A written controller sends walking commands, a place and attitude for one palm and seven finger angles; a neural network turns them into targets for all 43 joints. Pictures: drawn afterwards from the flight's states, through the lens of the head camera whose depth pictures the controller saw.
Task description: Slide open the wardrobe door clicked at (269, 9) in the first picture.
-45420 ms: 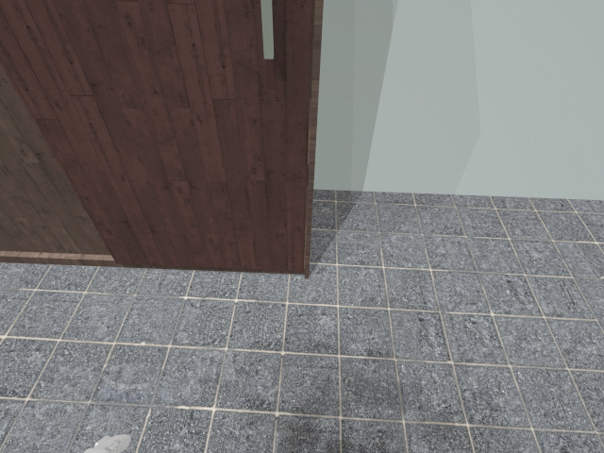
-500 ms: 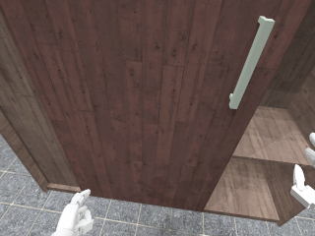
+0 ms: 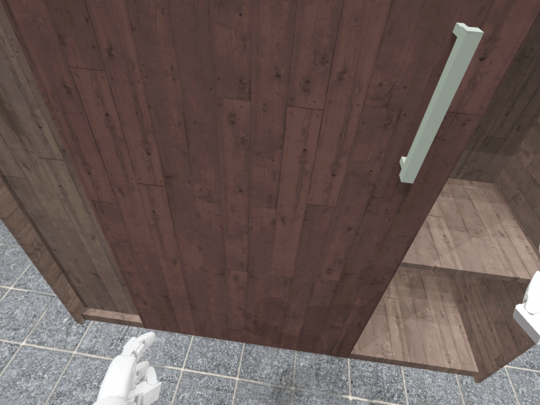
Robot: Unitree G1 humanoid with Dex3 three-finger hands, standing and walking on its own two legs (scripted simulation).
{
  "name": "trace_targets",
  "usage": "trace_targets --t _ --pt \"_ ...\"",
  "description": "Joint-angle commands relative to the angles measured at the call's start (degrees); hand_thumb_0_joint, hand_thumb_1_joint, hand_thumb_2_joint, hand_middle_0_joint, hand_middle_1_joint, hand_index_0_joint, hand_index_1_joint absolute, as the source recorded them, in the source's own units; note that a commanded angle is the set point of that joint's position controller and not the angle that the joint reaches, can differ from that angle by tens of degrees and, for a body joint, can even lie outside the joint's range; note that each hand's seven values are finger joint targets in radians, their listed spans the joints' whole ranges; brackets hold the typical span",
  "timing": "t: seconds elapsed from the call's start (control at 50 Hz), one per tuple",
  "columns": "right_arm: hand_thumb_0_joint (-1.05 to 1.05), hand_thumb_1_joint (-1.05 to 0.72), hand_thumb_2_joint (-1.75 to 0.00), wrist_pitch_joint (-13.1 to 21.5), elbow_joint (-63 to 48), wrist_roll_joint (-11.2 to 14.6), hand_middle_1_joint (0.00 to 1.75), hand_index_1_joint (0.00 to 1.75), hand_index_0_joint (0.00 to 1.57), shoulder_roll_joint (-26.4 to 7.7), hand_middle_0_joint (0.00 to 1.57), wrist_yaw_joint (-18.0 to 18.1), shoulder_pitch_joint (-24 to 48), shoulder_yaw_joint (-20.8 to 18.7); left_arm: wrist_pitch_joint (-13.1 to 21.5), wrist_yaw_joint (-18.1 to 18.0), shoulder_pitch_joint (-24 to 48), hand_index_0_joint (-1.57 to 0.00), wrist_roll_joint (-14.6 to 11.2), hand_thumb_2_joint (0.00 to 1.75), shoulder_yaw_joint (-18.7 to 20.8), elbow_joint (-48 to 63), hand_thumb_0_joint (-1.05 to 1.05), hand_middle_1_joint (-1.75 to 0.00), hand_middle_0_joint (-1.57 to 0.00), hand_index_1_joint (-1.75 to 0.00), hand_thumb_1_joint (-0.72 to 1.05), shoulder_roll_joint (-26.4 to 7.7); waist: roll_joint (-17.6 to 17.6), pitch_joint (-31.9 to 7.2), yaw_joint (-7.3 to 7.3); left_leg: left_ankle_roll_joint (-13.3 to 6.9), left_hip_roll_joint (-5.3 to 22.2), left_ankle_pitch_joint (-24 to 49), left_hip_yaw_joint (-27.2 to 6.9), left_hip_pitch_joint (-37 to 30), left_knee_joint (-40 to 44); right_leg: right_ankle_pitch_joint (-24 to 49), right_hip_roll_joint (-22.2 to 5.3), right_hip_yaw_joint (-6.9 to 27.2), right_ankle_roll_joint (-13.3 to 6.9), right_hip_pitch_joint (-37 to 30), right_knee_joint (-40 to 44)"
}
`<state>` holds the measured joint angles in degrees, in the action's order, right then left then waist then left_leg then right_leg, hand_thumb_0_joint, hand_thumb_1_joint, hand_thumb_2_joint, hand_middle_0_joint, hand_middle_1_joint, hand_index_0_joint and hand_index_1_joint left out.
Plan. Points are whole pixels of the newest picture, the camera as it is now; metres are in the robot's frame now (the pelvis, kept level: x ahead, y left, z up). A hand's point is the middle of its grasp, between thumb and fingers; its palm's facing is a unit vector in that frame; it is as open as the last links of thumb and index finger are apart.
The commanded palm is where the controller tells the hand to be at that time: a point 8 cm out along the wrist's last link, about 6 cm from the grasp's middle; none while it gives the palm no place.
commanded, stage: step back with the hand held close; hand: right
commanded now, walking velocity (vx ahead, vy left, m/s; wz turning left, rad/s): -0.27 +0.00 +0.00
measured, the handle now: (430, 111) +0.47 -0.24 +0.25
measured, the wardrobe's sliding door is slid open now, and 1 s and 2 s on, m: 0.47 0.47 0.47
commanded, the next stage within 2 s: stop stepping back and stand still in 0.92 s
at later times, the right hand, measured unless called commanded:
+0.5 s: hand out of the picture +0.13 -0.32 +0.16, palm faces +0.43 +0.77 -0.48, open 7.4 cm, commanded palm +0.06 -0.35 +0.17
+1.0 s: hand out of the picture +0.01 -0.35 +0.17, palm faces +0.44 +0.79 -0.43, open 7.4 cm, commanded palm -0.04 -0.38 +0.17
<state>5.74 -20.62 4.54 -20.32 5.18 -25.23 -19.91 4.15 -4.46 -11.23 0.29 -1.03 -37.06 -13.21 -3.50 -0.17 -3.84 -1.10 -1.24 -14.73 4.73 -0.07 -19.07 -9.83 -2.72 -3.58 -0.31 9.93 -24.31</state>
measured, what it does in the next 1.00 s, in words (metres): walks backwards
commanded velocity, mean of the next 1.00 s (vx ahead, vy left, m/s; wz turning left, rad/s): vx -0.31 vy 0.00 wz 0.03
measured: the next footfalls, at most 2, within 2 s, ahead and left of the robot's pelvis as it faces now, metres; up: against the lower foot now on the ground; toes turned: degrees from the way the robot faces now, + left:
left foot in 1.02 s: -0.25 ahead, +0.04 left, +0.00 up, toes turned +2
right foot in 1.16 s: -0.10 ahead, -0.16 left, +0.00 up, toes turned +2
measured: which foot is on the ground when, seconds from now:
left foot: down 0.00-0.76, up 0.78-1.00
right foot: down 0.00-1.00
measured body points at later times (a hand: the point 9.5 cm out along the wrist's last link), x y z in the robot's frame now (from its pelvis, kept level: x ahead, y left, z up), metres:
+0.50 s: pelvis -0.07 -0.04 -0.01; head -0.06 -0.05 +0.44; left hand +0.11 +0.19 -0.08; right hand +0.10 -0.35 +0.18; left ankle -0.07 +0.09 -0.74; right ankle +0.04 -0.12 -0.74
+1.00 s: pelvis -0.18 -0.08 -0.01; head -0.16 -0.12 +0.43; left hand +0.02 +0.14 -0.07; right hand -0.02 -0.39 +0.19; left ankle -0.29 +0.04 -0.73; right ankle +0.02 -0.13 -0.74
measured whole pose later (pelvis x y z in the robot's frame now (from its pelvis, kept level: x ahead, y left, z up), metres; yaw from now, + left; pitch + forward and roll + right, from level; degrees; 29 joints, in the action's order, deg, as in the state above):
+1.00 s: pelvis -0.18 -0.08 -0.01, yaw -1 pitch +3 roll +5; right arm 14.6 -33.3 4.2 -27.0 7.2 -30.0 -26.0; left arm 8.1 -2.0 -10.9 0.7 0.5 -32.8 -10.2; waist 0.1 -1.5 -2.4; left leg -3.4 -5.4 -27.4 3.9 6.3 -28.4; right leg 0.0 -1.1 -5.4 -0.6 30.4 -18.1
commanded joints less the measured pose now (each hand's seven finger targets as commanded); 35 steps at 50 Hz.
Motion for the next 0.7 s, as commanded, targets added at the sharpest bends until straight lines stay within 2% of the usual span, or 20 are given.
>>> trace_targets --t 0.0,0.06,0.08,0.16,0.2,0.26,0.28,0.32,0.36,0.4,0.44,0.46,0.5,0.54,0.56,0.58,0.62,0.64,0.66,0.68 --pt "0.00 -0.90 -0.90 5.0 -11.0 -0.9 0.30 0.30 0.20 -11.3 0.20 1.3 4.4 -6.8 0.9 -0.5 8.4 -0.20 0.0 0.90 2.2 11.3 0.00 -0.30 -0.20 -0.30 0.90 -5.7 4.7 -1.7 1.79 3.6 7.0 24.8 -5.9 14.4 3.7 9.5 0.6 1.1 -2.4 -4.7 -3.1" --pt "0.00 -0.90 -0.90 5.5 -13.4 -0.8 0.30 0.30 0.20 -11.5 0.20 1.4 -0.3 -7.4 -0.2 -0.5 7.5 -0.20 -0.4 0.90 3.0 12.9 0.00 -0.30 -0.20 -0.30 0.90 -6.4 0.8 -7.7 1.74 4.2 6.2 27.6 -4.9 12.1 0.2 17.2 -0.1 0.8 -2.6 -6.8 -2.8" --pt "0.00 -0.90 -0.90 5.4 -13.9 -0.7 0.30 0.30 0.20 -11.5 0.20 1.5 -1.8 -7.6 -0.6 -0.6 7.1 -0.20 -0.5 0.90 3.1 13.4 0.00 -0.30 -0.20 -0.30 0.90 -6.4 0.9 -8.8 1.89 4.0 5.7 26.4 -4.7 11.9 -0.6 18.6 -0.6 1.1 -2.6 -6.8 -2.6" --pt "0.00 -0.90 -0.90 5.9 -18.3 -0.3 0.30 0.30 0.20 -15.5 0.20 2.2 -3.7 -11.5 -1.6 -1.0 7.2 -0.20 -0.7 0.90 3.4 15.1 0.00 -0.30 -0.20 -0.30 0.90 -6.7 2.8 -10.7 1.80 3.2 4.6 23.7 -4.7 11.8 -2.4 20.2 -1.4 2.3 -2.6 -5.6 -2.1" --pt "0.00 -0.90 -0.90 6.1 -18.6 -0.1 0.30 0.30 0.20 -15.0 0.20 2.4 -4.3 -11.4 -1.8 -1.2 6.8 -0.20 -0.8 0.90 3.3 15.9 0.00 -0.30 -0.20 -0.30 0.90 -6.5 2.8 -9.4 2.01 2.6 3.9 19.6 -4.6 12.2 -3.0 18.4 -1.9 3.3 -2.4 -3.3 -1.0" --pt "0.00 -0.90 -0.90 6.9 -19.4 -0.1 0.30 0.30 0.20 -16.3 0.20 2.8 -4.0 -13.0 -1.4 -1.4 6.4 -0.20 -0.7 0.90 3.7 16.0 0.00 -0.30 -0.20 -0.30 0.90 -7.3 -0.5 -8.4 2.14 2.1 3.0 12.5 -4.8 11.7 -3.5 10.7 -2.7 4.9 -2.6 0.4 1.5" --pt "0.00 -0.90 -0.90 7.2 -18.7 -0.1 0.30 0.30 0.20 -15.0 0.20 2.8 -4.7 -12.1 -1.2 -1.4 6.2 -0.20 -0.7 0.90 3.5 16.0 0.00 -0.30 -0.20 -0.30 0.90 -6.9 -1.2 -7.6 2.26 2.0 2.7 11.0 -4.7 11.5 -4.0 8.2 -3.2 5.3 -2.7 1.8 2.5" --pt "0.00 -0.90 -0.90 7.8 -19.0 -0.4 0.30 0.30 0.20 -14.3 0.20 2.9 -4.0 -11.7 -0.4 -1.3 5.8 -0.20 -0.8 0.90 3.5 16.1 0.00 -0.30 -0.20 -0.30 0.90 -7.5 -3.5 -6.4 2.43 2.0 1.5 5.9 -4.4 9.8 -5.5 -2.6 -4.3 7.4 -3.2 6.9 5.9" --pt "0.00 -0.90 -0.90 8.4 -18.7 -1.2 0.30 0.30 0.20 -13.9 0.20 3.0 -3.7 -12.1 0.6 -1.4 6.1 -0.20 -0.7 0.90 3.7 16.2 0.00 -0.30 -0.20 -0.30 0.90 -8.3 -7.1 -5.0 2.10 2.0 -0.1 2.7 -4.1 4.6 -9.4 -16.3 -5.8 10.5 -4.4 15.3 10.8" --pt "0.00 -0.90 -0.90 8.9 -17.8 -2.1 0.30 0.30 0.20 -12.5 0.20 3.0 -2.5 -11.4 1.5 -1.4 5.9 -0.20 -0.8 0.90 3.6 16.1 0.00 -0.30 -0.20 -0.30 0.90 -8.5 -9.0 -3.1 2.01 2.0 -1.4 -0.1 -3.2 0.7 -14.6 -28.9 -8.1 13.6 -5.3 24.1 15.5" --pt "0.00 -0.90 -0.90 9.2 -16.8 -2.7 0.30 0.30 0.20 -12.6 0.20 2.9 -2.7 -12.1 2.2 -1.3 5.6 -0.20 -0.8 0.90 4.0 15.7 0.00 -0.30 -0.20 -0.30 0.90 -8.4 -8.9 -3.1 1.78 1.7 -2.3 -1.3 -2.8 -1.8 -17.5 -33.4 -9.0 14.2 -5.9 28.7 16.4" --pt "0.00 -0.90 -0.90 9.8 -17.8 -2.9 0.30 0.30 0.20 -14.0 0.20 2.9 -2.6 -13.3 2.7 -1.2 5.3 -0.20 -0.7 0.90 4.3 15.8 0.00 -0.30 -0.20 -0.30 0.90 -8.5 -8.7 -4.4 1.55 1.5 -2.6 -1.0 -3.5 -2.2 -17.0 -32.9 -8.6 14.9 -6.1 28.5 15.7" --pt "0.00 -0.90 -0.90 10.2 -18.6 -2.2 0.30 0.30 0.20 -13.5 0.20 2.7 -3.7 -12.3 3.2 -0.8 4.8 -0.20 -0.7 0.90 4.1 15.3 0.00 -0.30 -0.20 -0.30 0.90 -7.4 -3.1 -3.9 2.04 0.3 -1.0 -3.2 -5.5 4.8 -10.6 -27.1 -6.3 13.0 -4.5 22.5 11.0" --pt "0.00 -0.90 -0.90 10.6 -20.2 -0.9 0.30 0.30 0.20 -13.7 0.20 2.8 -3.9 -11.3 3.6 -0.3 4.1 -0.20 -0.4 0.90 3.8 14.2 0.00 -0.30 -0.20 -0.30 0.90 -6.2 4.4 -5.3 2.73 -1.9 3.5 -2.9 -11.7 17.8 -0.6 -13.2 -1.2 7.7 -1.5 8.2 1.2" --pt "0.00 -0.90 -0.90 10.8 -21.4 -0.9 0.30 0.30 0.20 -14.6 0.20 3.0 -2.2 -11.2 3.8 -0.2 3.4 -0.20 -0.4 0.90 4.0 13.0 0.00 -0.30 -0.20 -0.30 0.90 -6.1 10.0 -7.8 3.10 -2.9 6.5 -4.4 -14.5 23.2 2.5 -9.1 0.4 5.2 -0.5 1.3 -5.4" --pt "0.00 -0.90 -0.90 10.8 -20.7 -0.9 0.30 0.30 0.20 -13.1 0.20 3.2 -1.1 -9.4 4.1 -0.3 2.8 -0.20 -0.5 0.90 4.2 12.0 0.00 -0.30 -0.20 -0.30 0.90 -6.0 12.4 -7.8 3.66 -4.3 9.5 -4.9 -16.8 28.2 4.7 -7.0 1.5 4.4 -0.1 -3.1 -11.7" --pt "0.00 -0.90 -0.90 10.5 -20.5 -1.7 0.30 0.30 0.20 -13.8 0.20 3.9 2.1 -8.9 4.3 -0.6 2.8 -0.20 -0.2 0.90 4.1 10.9 0.00 -0.30 -0.20 -0.30 0.90 -5.9 11.4 -6.3 4.25 -5.1 12.8 -2.7 -18.3 32.0 5.7 -6.4 1.8 4.2 0.0 -4.6 -16.7" --pt "0.00 -0.90 -0.90 10.4 -20.0 -1.9 0.30 0.30 0.20 -14.0 0.20 4.2 3.8 -8.6 4.4 -0.9 2.9 -0.20 0.0 0.90 3.8 10.5 0.00 -0.30 -0.20 -0.30 0.90 -5.8 9.8 -5.2 4.58 -4.5 12.4 -0.4 -17.3 31.4 4.4 -5.3 1.7 4.4 -0.1 -3.7 -15.1" --pt "0.00 -0.90 -0.90 10.2 -20.0 -2.0 0.30 0.30 0.20 -15.0 0.20 4.4 6.1 -8.9 4.5 -1.2 3.2 -0.20 0.2 0.90 3.8 10.2 0.00 -0.30 -0.20 -0.30 0.90 -6.3 7.0 -4.1 4.70 -3.3 10.1 1.5 -15.6 31.3 2.7 -3.5 1.7 4.9 -0.1 -3.5 -11.5" --pt "0.00 -0.90 -0.90 10.1 -18.5 -1.9 0.30 0.30 0.20 -13.5 0.20 4.3 7.0 -7.6 4.6 -1.5 3.4 -0.20 0.0 0.90 3.5 10.1 0.00 -0.30 -0.20 -0.30 0.90 -6.4 3.3 -2.0 4.78 -1.4 6.5 0.0 -12.4 30.3 -0.4 -2.4 0.2 7.4 -0.5 -2.0 -5.6"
